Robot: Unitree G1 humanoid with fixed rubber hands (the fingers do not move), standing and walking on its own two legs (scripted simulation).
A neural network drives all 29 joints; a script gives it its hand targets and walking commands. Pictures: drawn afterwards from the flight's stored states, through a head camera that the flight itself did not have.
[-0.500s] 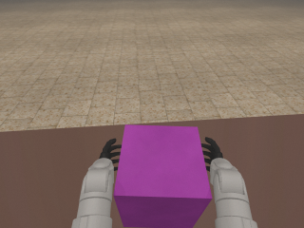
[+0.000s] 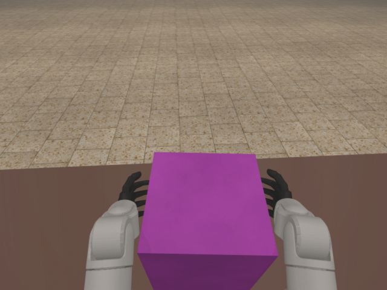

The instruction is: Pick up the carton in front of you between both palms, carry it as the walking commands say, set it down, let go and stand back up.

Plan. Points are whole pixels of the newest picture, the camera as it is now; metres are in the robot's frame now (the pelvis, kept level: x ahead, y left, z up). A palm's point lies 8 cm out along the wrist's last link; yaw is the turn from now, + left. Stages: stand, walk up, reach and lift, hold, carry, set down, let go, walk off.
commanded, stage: carry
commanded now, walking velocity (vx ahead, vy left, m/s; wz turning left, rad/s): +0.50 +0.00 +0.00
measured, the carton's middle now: (202, 225) +0.28 +0.00 +0.01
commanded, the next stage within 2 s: none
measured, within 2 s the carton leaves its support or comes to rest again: neither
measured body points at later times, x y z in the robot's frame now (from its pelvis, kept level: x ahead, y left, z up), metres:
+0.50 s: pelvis +0.28 -0.01 +0.01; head +0.29 -0.03 +0.46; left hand +0.55 +0.15 +0.09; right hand +0.58 -0.15 +0.08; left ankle +0.41 +0.11 -0.69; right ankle +0.12 -0.09 -0.73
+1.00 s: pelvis +0.62 +0.01 +0.02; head +0.62 +0.02 +0.47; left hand +0.90 +0.15 +0.09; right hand +0.89 -0.15 +0.11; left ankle +0.51 +0.07 -0.73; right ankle +0.75 -0.14 -0.69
